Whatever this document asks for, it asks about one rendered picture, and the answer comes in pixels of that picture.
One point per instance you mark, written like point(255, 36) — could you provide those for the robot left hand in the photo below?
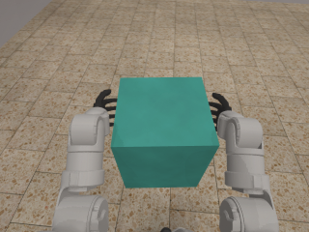
point(101, 102)

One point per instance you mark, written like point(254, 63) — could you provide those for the left robot forearm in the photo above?
point(85, 149)

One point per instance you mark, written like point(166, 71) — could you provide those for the carton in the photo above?
point(163, 134)

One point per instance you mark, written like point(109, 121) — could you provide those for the right robot upper arm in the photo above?
point(246, 214)

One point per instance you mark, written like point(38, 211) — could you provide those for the robot right hand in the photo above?
point(224, 106)

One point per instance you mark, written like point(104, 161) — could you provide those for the right robot forearm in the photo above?
point(244, 145)

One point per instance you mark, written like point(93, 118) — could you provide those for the left robot upper arm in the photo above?
point(81, 213)

